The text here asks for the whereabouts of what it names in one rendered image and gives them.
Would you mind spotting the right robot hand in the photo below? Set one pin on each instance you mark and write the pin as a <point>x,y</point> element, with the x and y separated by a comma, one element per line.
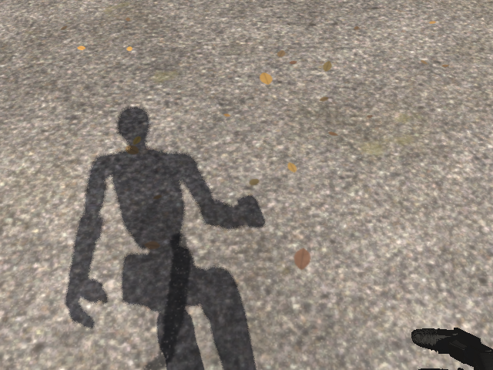
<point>459,344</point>

